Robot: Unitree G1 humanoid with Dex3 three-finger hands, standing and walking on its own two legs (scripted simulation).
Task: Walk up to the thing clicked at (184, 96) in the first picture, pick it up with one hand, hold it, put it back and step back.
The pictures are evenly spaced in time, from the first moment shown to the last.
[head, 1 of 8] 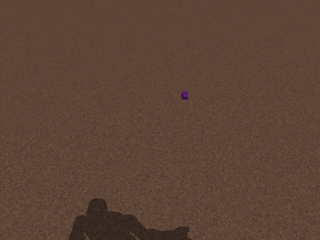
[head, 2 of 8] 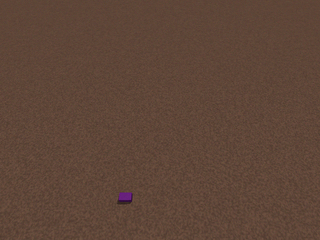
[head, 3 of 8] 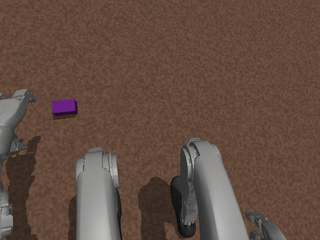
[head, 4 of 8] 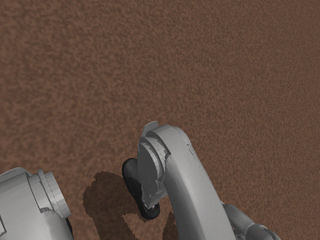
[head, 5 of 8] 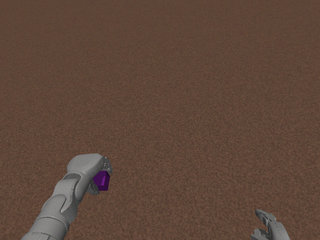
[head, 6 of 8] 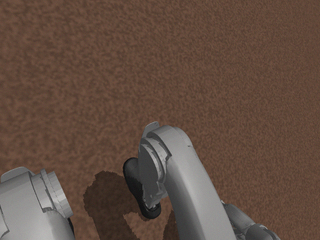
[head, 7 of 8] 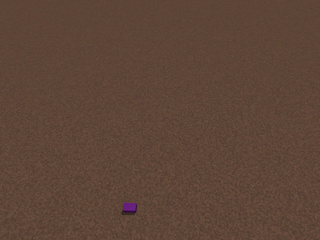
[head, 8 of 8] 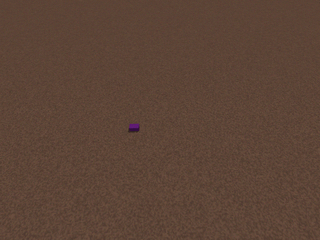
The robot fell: no
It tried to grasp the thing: yes
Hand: left
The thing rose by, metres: 0.69
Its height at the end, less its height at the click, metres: +0.00
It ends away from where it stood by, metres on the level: 0.01
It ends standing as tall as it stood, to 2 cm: yes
